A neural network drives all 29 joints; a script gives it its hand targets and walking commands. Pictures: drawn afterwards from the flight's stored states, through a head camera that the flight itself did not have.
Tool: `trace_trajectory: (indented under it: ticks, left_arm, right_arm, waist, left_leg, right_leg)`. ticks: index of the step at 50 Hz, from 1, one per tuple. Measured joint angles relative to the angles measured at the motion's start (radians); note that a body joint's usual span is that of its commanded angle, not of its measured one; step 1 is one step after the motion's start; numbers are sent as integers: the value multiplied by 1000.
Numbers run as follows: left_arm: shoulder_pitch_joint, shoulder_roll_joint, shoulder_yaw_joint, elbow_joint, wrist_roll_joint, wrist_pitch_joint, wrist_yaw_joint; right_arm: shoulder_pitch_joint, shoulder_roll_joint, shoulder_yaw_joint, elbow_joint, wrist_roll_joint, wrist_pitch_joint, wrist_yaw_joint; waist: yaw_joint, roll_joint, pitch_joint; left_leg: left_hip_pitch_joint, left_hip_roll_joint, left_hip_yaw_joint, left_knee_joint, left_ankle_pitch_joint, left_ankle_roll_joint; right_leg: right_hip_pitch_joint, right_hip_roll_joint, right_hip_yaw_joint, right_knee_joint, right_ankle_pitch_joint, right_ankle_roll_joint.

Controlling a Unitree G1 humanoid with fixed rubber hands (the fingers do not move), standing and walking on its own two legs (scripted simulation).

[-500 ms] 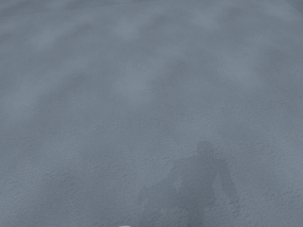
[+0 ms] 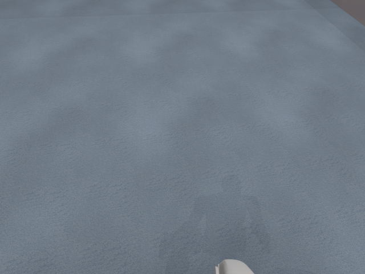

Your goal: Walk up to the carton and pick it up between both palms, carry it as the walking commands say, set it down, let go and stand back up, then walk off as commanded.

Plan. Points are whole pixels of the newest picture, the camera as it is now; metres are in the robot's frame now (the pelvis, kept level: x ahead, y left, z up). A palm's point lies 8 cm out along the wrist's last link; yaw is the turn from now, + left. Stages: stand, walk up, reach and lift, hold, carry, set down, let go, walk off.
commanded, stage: walk off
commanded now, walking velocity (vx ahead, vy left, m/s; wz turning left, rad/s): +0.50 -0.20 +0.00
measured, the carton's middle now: out of the picture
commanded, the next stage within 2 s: stand in 0.94 s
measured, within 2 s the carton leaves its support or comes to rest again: neither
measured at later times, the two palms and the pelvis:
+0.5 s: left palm (148, 214) +0.27 +0.11 -0.13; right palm (328, 186) +0.36 -0.41 -0.13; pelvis +0.27 -0.15 +0.00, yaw +1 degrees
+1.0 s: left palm (164, 129) +0.58 +0.09 -0.14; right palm (315, 141) +0.52 -0.42 -0.11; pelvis +0.54 -0.16 +0.00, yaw +0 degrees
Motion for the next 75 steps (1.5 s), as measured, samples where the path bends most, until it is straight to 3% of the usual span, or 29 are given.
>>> trace_trajectory:
  ticks: [3,7,10,14,16,19,22,26,31,37,40,42,44,47,50,53,57,61,63,65,67,70,75]
  left_arm:
    - [-68,14,2,-41,2,15,-20]
    - [-150,7,-11,-82,-4,21,-47]
    - [-205,-5,-22,-102,-7,20,-58]
    - [-248,-12,-24,-122,1,7,-52]
    - [-252,-17,-12,-115,7,-12,-35]
    - [-196,-16,-2,-85,0,-23,-4]
    - [-102,-12,5,-47,-4,-29,17]
    - [26,-20,2,7,-10,-42,26]
    - [134,-50,-13,52,-11,-43,21]
    - [186,-80,-29,87,-6,-36,17]
    - [201,-84,-30,106,-16,-29,26]
    - [173,-79,-25,95,-20,-20,28]
    - [126,-63,-13,67,-18,-17,25]
    - [40,-31,3,17,-9,-14,16]
    - [-38,-6,10,-23,-6,-1,6]
    - [-104,-3,3,-43,-12,10,-2]
    - [-172,-22,-19,-51,-17,12,-8]
    - [-191,-43,-32,-46,-5,-14,0]
    - [-191,-63,-29,-33,-1,-36,14]
    - [-178,-76,-32,-20,-13,-33,28]
    - [-154,-85,-37,-9,-16,-23,42]
    - [-114,-91,-43,10,-14,-14,55]
    - [-59,-94,-46,46,-16,-4,54]
  right_arm:
    - [101,5,-1,41,-2,-16,4]
    - [181,22,-1,65,-2,-21,9]
    - [205,31,-5,66,1,-21,11]
    - [212,20,-19,62,2,-6,7]
    - [180,8,-20,53,4,8,8]
    - [93,0,-18,7,8,16,10]
    - [-4,-14,-20,-38,-8,9,16]
    - [-113,-23,-18,-79,-18,30,25]
    - [-217,5,1,-116,-8,51,30]
    - [-293,48,21,-144,10,45,17]
    - [-284,63,22,-144,-6,20,3]
    - [-236,59,16,-129,-10,9,-5]
    - [-161,42,5,-89,-4,11,-6]
    - [-42,22,-7,-17,-1,-1,-6]
    - [66,21,-5,36,0,-21,0]
    - [138,34,4,63,-3,-32,10]
    - [176,60,15,73,2,-31,18]
    - [187,71,16,75,4,-13,13]
    - [149,61,18,66,15,1,4]
    - [102,57,19,54,22,23,-5]
    - [57,52,18,46,18,40,-8]
    - [-3,49,19,38,6,60,-11]
    - [-47,59,25,52,5,88,-21]
  waist:
    - [-25,5,-4]
    - [-57,8,-2]
    - [-83,7,-1]
    - [-96,15,-8]
    - [-75,42,13]
    - [-44,51,22]
    - [0,60,9]
    - [49,66,-26]
    - [80,59,-36]
    - [94,38,-7]
    - [72,20,1]
    - [53,10,6]
    - [36,5,4]
    - [7,0,-1]
    - [-20,4,-2]
    - [-43,12,4]
    - [-74,10,14]
    - [-87,5,2]
    - [-74,42,17]
    - [-63,58,25]
    - [-45,65,22]
    - [-16,71,6]
    - [17,67,-26]
  left_leg:
    - [78,13,-6,-78,-2,-21]
    - [160,37,-9,-147,-21,-63]
    - [211,56,-9,-173,-51,-102]
    - [247,102,-15,-115,-141,-156]
    - [163,145,-58,148,-233,-116]
    - [-58,94,-164,609,-239,-40]
    - [-217,82,-143,715,-134,-9]
    - [-356,89,-101,660,-56,-16]
    - [-402,90,-72,398,39,-41]
    - [-323,35,-32,190,60,-10]
    - [-227,-5,-5,110,77,39]
    - [-211,-7,6,156,43,56]
    - [-157,-9,10,131,10,48]
    - [-56,-13,11,26,19,22]
    - [27,-1,4,-57,21,5]
    - [91,19,-2,-115,17,-21]
    - [145,37,1,-137,-15,-61]
    - [156,50,-6,-40,-113,-111]
    - [85,77,-54,148,-226,-106]
    - [-4,59,-113,351,-326,-97]
    - [-66,46,-127,443,-325,-89]
    - [-118,42,-124,422,-276,-87]
    - [-102,26,-116,230,-188,-81]
  right_leg:
    - [-102,-55,7,-94,81,27]
    - [-142,-95,-34,-349,192,53]
    - [-117,-86,-75,-498,219,50]
    - [-15,-41,-112,-620,127,14]
    - [-9,-6,-131,-569,152,-18]
    - [44,16,-153,-560,77,-45]
    - [138,46,-170,-650,71,-53]
    - [252,87,-180,-755,55,-71]
    - [390,127,-183,-869,30,-76]
    - [515,139,-177,-876,-73,-62]
    - [493,110,-173,-682,-189,-51]
    - [350,95,-107,-316,-207,-43]
    - [210,81,-49,-61,-135,-35]
    - [49,21,-9,25,-14,-13]
    - [-62,-30,13,-43,42,13]
    - [-104,-58,-4,-234,122,35]
    - [-79,-49,-51,-485,215,52]
    - [39,-18,-83,-662,267,29]
    - [40,6,-104,-624,166,-11]
    - [54,11,-115,-611,133,-34]
    - [85,13,-126,-642,141,-40]
    - [119,24,-136,-688,151,-46]
    - [141,40,-147,-702,144,-49]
